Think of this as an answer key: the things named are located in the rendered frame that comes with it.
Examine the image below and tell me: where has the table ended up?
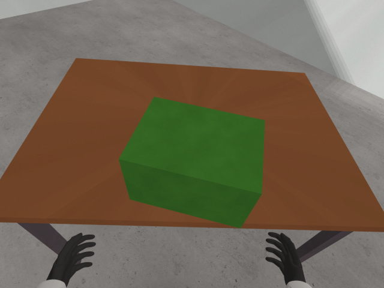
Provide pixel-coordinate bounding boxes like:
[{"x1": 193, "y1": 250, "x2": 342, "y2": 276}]
[{"x1": 0, "y1": 58, "x2": 384, "y2": 265}]

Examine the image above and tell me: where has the robot left hand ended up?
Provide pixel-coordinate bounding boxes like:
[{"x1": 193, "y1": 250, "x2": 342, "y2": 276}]
[{"x1": 47, "y1": 233, "x2": 96, "y2": 287}]

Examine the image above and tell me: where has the robot right hand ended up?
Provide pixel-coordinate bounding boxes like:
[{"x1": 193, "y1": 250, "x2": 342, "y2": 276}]
[{"x1": 265, "y1": 232, "x2": 306, "y2": 285}]

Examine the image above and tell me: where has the carton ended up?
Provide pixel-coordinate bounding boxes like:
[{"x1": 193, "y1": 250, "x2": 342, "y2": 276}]
[{"x1": 119, "y1": 97, "x2": 265, "y2": 228}]

